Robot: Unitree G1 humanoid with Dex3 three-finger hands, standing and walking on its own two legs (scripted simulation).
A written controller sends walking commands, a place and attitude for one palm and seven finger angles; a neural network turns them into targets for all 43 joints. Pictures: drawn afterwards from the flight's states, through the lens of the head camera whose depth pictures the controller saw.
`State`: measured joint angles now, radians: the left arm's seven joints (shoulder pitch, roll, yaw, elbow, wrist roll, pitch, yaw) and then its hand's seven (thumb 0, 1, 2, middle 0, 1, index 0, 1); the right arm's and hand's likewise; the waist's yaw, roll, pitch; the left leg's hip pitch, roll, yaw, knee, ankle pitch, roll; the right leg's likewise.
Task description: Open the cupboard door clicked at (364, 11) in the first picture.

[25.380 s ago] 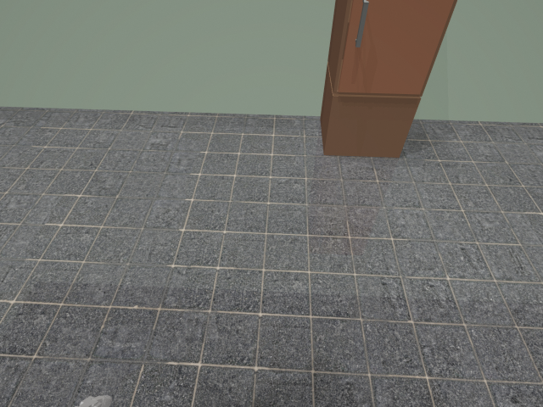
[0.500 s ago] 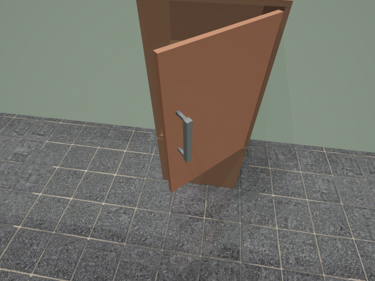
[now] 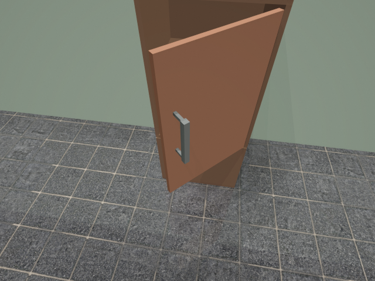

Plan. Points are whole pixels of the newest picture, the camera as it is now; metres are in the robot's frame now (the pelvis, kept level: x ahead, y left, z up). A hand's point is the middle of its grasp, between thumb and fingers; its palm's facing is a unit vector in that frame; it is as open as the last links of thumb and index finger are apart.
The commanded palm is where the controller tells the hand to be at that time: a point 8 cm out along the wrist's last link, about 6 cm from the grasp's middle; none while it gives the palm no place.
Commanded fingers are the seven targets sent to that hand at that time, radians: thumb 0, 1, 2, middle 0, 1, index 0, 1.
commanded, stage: walk to a spot facing it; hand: left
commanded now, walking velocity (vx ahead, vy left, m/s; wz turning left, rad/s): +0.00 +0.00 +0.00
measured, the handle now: (181, 138) +0.49 +0.05 -0.02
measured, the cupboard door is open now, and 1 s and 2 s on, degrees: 44 44 44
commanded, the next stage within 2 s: none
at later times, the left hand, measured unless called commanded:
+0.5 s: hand out of the picture +0.07 +0.19 -0.18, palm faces -0.10 -0.97 -0.23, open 7.4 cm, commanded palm none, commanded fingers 0.00 0.90 0.90 -0.20 -0.30 -0.20 -0.30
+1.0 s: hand out of the picture +0.11 +0.12 -0.17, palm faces -0.35 -0.91 -0.23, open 7.4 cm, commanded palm none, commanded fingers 0.00 0.90 0.90 -0.20 -0.30 -0.20 -0.30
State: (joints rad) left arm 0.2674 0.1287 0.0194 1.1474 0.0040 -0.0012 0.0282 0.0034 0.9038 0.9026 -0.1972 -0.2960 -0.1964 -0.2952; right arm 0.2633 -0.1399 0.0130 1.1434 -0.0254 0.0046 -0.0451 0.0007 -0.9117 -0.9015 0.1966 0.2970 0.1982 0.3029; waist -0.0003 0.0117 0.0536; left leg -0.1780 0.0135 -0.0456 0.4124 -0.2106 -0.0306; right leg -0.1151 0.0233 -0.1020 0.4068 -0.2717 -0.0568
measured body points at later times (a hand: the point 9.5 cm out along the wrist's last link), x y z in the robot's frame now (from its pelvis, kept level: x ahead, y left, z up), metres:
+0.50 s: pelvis +0.00 +0.00 -0.01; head +0.04 -0.02 +0.44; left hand +0.08 +0.24 -0.16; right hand -0.02 -0.24 -0.17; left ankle +0.01 +0.14 -0.74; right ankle -0.06 -0.08 -0.70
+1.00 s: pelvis +0.00 -0.04 +0.00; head +0.05 -0.06 +0.44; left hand +0.13 +0.17 -0.15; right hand +0.03 -0.32 -0.14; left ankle +0.05 +0.10 -0.70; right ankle -0.04 -0.11 -0.74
